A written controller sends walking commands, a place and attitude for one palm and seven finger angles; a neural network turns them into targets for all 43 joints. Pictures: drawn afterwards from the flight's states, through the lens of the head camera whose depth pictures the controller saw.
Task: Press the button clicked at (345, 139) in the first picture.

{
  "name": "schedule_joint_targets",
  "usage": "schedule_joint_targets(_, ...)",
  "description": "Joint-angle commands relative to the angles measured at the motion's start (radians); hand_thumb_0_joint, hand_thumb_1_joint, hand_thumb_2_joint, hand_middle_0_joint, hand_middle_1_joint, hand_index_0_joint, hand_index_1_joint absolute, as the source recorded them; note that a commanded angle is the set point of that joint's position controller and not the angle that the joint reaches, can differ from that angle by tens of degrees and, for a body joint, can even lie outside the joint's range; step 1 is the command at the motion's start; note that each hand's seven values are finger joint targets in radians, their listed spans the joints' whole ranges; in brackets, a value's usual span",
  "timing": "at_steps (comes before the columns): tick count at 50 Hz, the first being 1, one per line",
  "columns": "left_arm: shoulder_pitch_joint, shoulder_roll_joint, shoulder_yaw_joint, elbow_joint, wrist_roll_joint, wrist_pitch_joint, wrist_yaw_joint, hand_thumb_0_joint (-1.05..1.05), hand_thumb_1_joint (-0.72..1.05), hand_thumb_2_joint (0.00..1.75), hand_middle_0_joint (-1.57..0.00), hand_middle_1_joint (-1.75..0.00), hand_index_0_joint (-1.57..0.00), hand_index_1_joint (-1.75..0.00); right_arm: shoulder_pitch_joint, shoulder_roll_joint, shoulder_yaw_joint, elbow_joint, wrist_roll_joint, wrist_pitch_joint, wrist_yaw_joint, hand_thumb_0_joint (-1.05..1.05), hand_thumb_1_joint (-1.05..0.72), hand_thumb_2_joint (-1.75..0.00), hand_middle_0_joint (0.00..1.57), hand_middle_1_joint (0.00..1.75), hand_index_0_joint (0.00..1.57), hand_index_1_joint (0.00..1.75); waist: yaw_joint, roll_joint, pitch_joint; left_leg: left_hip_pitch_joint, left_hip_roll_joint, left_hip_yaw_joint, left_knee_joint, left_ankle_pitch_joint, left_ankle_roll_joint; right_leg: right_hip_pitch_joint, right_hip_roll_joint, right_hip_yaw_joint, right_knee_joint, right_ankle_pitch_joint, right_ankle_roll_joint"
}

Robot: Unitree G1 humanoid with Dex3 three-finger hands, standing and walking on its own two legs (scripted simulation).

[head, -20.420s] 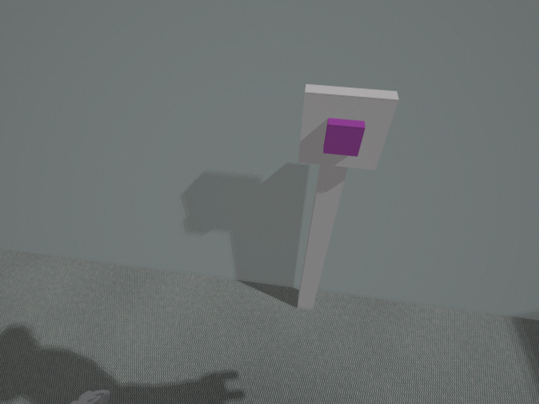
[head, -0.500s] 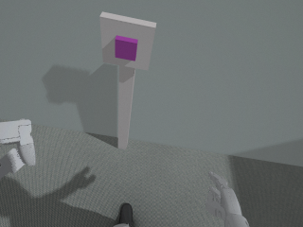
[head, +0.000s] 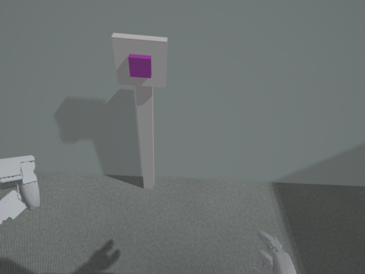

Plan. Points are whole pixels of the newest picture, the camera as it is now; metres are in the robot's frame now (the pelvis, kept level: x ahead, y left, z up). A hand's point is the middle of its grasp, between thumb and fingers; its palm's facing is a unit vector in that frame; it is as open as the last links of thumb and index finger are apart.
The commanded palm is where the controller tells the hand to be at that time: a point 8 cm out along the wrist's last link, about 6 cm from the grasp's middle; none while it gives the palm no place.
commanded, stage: stop stepping back and stand still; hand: left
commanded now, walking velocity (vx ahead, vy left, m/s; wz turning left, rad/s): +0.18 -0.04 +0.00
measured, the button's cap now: (140, 65) +0.70 +0.14 +0.09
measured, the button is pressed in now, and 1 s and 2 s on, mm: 0 0 0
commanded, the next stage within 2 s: let the arm hang, fingers relaxed in 1.10 s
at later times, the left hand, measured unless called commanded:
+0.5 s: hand out of the picture +0.18 +0.26 +0.18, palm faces +0.40 -0.78 -0.48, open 3.1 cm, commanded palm +0.11 +0.30 +0.18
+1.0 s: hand out of the picture +0.17 +0.29 +0.16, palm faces +0.39 -0.81 -0.44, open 3.1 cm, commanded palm +0.11 +0.33 +0.18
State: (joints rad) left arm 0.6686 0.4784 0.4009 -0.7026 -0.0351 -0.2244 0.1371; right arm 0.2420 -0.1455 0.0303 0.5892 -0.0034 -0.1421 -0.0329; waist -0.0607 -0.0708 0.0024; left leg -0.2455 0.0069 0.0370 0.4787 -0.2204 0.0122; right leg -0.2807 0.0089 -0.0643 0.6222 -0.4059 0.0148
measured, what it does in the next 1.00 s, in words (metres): steps on the spot: left foot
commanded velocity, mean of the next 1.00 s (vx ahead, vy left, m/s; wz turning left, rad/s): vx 0.03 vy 0.01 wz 0.00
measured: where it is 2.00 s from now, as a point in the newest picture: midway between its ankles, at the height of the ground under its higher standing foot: outside the picture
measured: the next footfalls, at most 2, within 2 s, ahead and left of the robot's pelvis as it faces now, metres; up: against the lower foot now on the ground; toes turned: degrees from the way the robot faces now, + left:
left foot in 0.36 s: +0.04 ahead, +0.14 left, +0.00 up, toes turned +4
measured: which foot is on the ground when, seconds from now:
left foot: down 0.00-0.06, up 0.08-0.34, down 0.36-1.00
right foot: down 0.00-1.00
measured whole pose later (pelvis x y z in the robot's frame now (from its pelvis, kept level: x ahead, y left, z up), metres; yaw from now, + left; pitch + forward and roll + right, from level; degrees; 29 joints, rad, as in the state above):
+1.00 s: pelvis -0.01 +0.04 +0.00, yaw +2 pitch -1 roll -1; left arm 0.62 0.36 0.35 -0.53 -0.03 -0.23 0.14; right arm 0.18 -0.20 0.00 0.59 0.00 -0.11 -0.06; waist 0.00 -0.01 0.03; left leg -0.22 -0.01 0.04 0.45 -0.22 0.04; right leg -0.20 -0.01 -0.05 0.42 -0.20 0.00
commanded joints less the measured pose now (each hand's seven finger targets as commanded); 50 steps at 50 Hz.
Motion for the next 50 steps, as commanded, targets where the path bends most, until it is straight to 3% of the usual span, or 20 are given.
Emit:
schedule_joint_targets(1,0.070,0.068,0.151,0.008,-0.016,-0.044,0.026,0.00,0.90,0.90,-1.30,-1.50,-1.30,-1.50,-0.127,-0.171,-0.074,-0.138,0.005,0.008,-0.025,0.00,-0.90,-0.90,0.20,0.30,0.20,0.30,0.051,0.234,-0.021,-0.356,0.134,-0.106,-0.158,-0.409,0.047,0.310,-0.010,-0.007,-0.134,-0.009,-0.038)
schedule_joint_targets(2,0.042,0.075,0.149,0.050,-0.010,-0.040,0.025,0.00,0.90,0.90,-1.30,-1.50,-1.30,-1.50,-0.131,-0.171,-0.082,-0.144,0.004,0.023,-0.031,0.00,-0.90,-0.90,0.20,0.30,0.20,0.30,0.056,0.094,0.015,-0.421,0.066,-0.068,0.019,-0.426,0.025,0.278,-0.072,0.147,-0.245,-0.131,-0.083)
schedule_joint_targets(3,0.010,0.088,0.152,0.070,-0.012,-0.030,0.023,0.00,0.90,0.90,-1.30,-1.50,-1.30,-1.50,-0.134,-0.167,-0.089,-0.146,0.004,0.036,-0.032,0.00,-0.90,-0.90,0.20,0.30,0.20,0.30,0.059,-0.125,0.025,-0.440,-0.011,-0.024,0.313,-0.346,0.001,0.163,-0.248,0.446,-0.432,-0.364,-0.160)
schedule_joint_targets(4,-0.043,0.068,0.120,0.070,-0.015,-0.024,0.024,0.00,0.90,0.90,-1.30,-1.50,-1.30,-1.50,-0.158,-0.185,-0.096,-0.141,0.013,0.038,-0.029,0.00,-0.90,-0.90,0.20,0.30,0.20,0.30,0.075,-0.210,0.053,-0.436,-0.019,-0.051,0.563,-0.310,-0.003,0.028,-0.384,0.649,-0.553,-0.458,-0.191)
schedule_joint_targets(6,-0.090,0.039,0.083,0.095,-0.004,-0.045,0.011,0.00,0.90,0.90,-1.30,-1.50,-1.30,-1.50,-0.104,-0.184,-0.092,-0.095,-0.002,0.025,-0.028,0.00,-0.90,-0.90,0.20,0.30,0.20,0.30,0.025,-0.155,0.020,-0.363,0.012,-0.085,0.656,-0.148,-0.004,-0.012,-0.311,0.442,-0.480,-0.247,-0.140)
schedule_joint_targets(9,-0.225,0.026,0.005,0.017,0.010,-0.040,0.006,0.00,0.90,0.90,-1.30,-1.50,-1.30,-1.50,-0.154,-0.181,-0.077,-0.106,-0.005,0.021,-0.044,0.00,-0.90,-0.90,0.20,0.30,0.20,0.30,0.025,-0.079,0.022,-0.233,0.037,-0.024,0.541,-0.071,-0.010,-0.132,-0.258,0.254,-0.486,-0.238,-0.139)
schedule_joint_targets(14,-0.247,0.092,0.031,-0.177,0.036,-0.059,0.048,0.00,0.90,0.90,-1.30,-1.50,-1.30,-1.50,-0.143,-0.174,-0.079,-0.106,-0.022,-0.039,-0.074,0.00,-0.90,-0.90,0.20,0.30,0.20,0.30,0.067,-0.014,-0.012,0.000,0.016,0.024,0.115,-0.103,0.029,-0.081,-0.257,0.214,-0.425,-0.161,-0.146)
schedule_joint_targets(15,-0.209,0.078,0.037,-0.194,0.031,-0.061,0.053,0.00,0.90,0.90,-1.30,-1.50,-1.30,-1.50,-0.124,-0.166,-0.073,-0.108,-0.025,-0.043,-0.074,0.00,-0.90,-0.90,0.20,0.30,0.20,0.30,0.062,0.049,-0.034,0.055,-0.002,0.035,0.023,-0.080,0.028,-0.060,-0.228,0.186,-0.380,-0.147,-0.133)
schedule_joint_targets(16,-0.179,0.077,0.046,-0.208,0.026,-0.064,0.056,0.00,0.90,0.90,-1.30,-1.50,-1.30,-1.50,-0.111,-0.173,-0.075,-0.116,-0.024,-0.047,-0.073,0.00,-0.90,-0.90,0.20,0.30,0.20,0.30,0.058,0.128,-0.043,0.102,0.006,0.001,-0.057,-0.077,0.026,-0.058,-0.188,0.167,-0.304,-0.113,-0.108)
schedule_joint_targets(18,-0.130,0.073,0.078,-0.226,0.022,-0.082,0.062,0.00,0.90,0.90,-1.30,-1.50,-1.30,-1.50,-0.101,-0.197,-0.078,-0.134,-0.017,-0.045,-0.064,0.00,-0.90,-0.90,0.20,0.30,0.20,0.30,0.069,0.406,-0.065,0.120,0.212,-0.316,-0.182,-0.013,0.104,-0.096,-0.033,0.054,-0.008,0.031,-0.022)
schedule_joint_targets(19,-0.087,0.074,0.084,-0.175,0.025,-0.084,0.060,0.00,0.90,0.90,-1.30,-1.50,-1.30,-1.50,-0.081,-0.179,-0.079,-0.137,-0.012,-0.048,-0.053,0.00,-0.90,-0.90,0.20,0.30,0.20,0.30,0.068,0.389,-0.075,0.118,0.279,-0.385,-0.190,0.146,0.133,-0.118,-0.013,0.024,0.088,-0.008,-0.006)
schedule_joint_targets(21,-0.057,0.076,0.114,-0.112,0.011,-0.077,0.042,0.00,0.90,0.90,-1.30,-1.50,-1.30,-1.50,-0.098,-0.154,-0.072,-0.122,-0.010,-0.049,-0.044,0.00,-0.90,-0.90,0.20,0.30,0.20,0.30,0.061,0.324,-0.046,0.021,0.229,-0.268,-0.159,0.291,0.111,-0.026,-0.021,0.023,0.035,-0.029,-0.010)
schedule_joint_targets(23,-0.016,0.053,0.108,-0.053,0.008,-0.070,0.031,0.00,0.90,0.90,-1.30,-1.50,-1.30,-1.50,-0.091,-0.167,-0.076,-0.121,0.006,-0.036,-0.034,0.00,-0.90,-0.90,0.20,0.30,0.20,0.30,0.057,0.246,-0.042,-0.010,0.173,-0.142,-0.061,0.363,0.064,0.080,-0.010,0.003,-0.129,0.146,-0.008)
schedule_joint_targets(26,0.025,0.040,0.098,0.008,-0.006,-0.070,0.016,0.00,0.90,0.90,-1.30,-1.50,-1.30,-1.50,-0.098,-0.172,-0.078,-0.130,0.014,-0.021,-0.024,0.00,-0.90,-0.90,0.20,0.30,0.20,0.30,0.042,0.069,-0.080,-0.108,0.083,-0.079,0.007,0.253,0.012,0.233,-0.080,0.119,-0.180,0.531,-0.032)
schedule_joint_targets(27,0.014,0.034,0.093,0.020,-0.011,-0.072,0.010,0.00,0.90,0.90,-1.30,-1.50,-1.30,-1.50,-0.097,-0.174,-0.077,-0.128,0.012,-0.020,-0.021,0.00,-0.90,-0.90,0.20,0.30,0.20,0.30,0.040,0.052,-0.074,-0.119,0.070,-0.078,-0.018,0.138,0.001,0.217,-0.098,0.138,-0.185,0.484,-0.039)
schedule_joint_targets(28,0.034,0.023,0.086,0.030,-0.017,-0.067,0.011,0.00,0.90,0.90,-1.30,-1.50,-1.30,-1.50,-0.088,-0.174,-0.086,-0.124,0.018,-0.013,-0.019,0.00,-0.90,-0.90,0.20,0.30,0.20,0.30,0.042,-0.024,-0.090,-0.086,0.058,-0.068,0.024,0.107,0.000,0.193,-0.118,0.186,-0.211,0.471,-0.052)
schedule_joint_targets(30,0.020,0.041,0.083,-0.016,-0.016,-0.064,0.016,0.00,0.90,0.90,-1.30,-1.50,-1.30,-1.50,-0.105,-0.168,-0.081,-0.128,0.015,-0.004,-0.019,0.00,-0.90,-0.90,0.20,0.30,0.20,0.30,0.040,-0.047,-0.117,-0.051,0.034,-0.048,0.059,0.098,-0.004,0.179,-0.166,0.223,-0.239,0.530,-0.071)
schedule_joint_targets(32,-0.011,0.051,0.082,-0.064,-0.010,-0.066,0.022,0.00,0.90,0.90,-1.30,-1.50,-1.30,-1.50,-0.112,-0.163,-0.072,-0.132,0.009,-0.004,-0.023,0.00,-0.90,-0.90,0.20,0.30,0.20,0.30,0.044,-0.032,-0.133,-0.016,0.027,-0.048,0.014,0.116,0.000,0.189,-0.153,0.192,-0.228,0.530,-0.061)
schedule_joint_targets(37,-0.060,0.060,0.073,-0.127,0.002,-0.068,0.031,0.00,0.90,0.90,-1.30,-1.50,-1.30,-1.50,-0.135,-0.165,-0.062,-0.144,0.005,-0.015,-0.042,0.00,-0.90,-0.90,0.20,0.30,0.20,0.30,0.066,0.170,-0.102,0.019,0.087,-0.112,-0.115,0.209,0.020,0.171,-0.047,0.087,-0.172,0.368,-0.015)
schedule_joint_targets(50,-0.033,0.022,0.051,-0.028,-0.002,-0.061,0.019,0.00,0.90,0.90,-1.30,-1.50,-1.30,-1.50,-0.131,-0.176,-0.073,-0.149,0.008,-0.008,-0.040,0.00,-0.90,-0.90,0.20,0.30,0.20,0.30,0.062,0.106,-0.060,-0.058,0.055,-0.098,-0.154,0.081,0.000,0.200,-0.046,0.082,-0.248,0.322,-0.011)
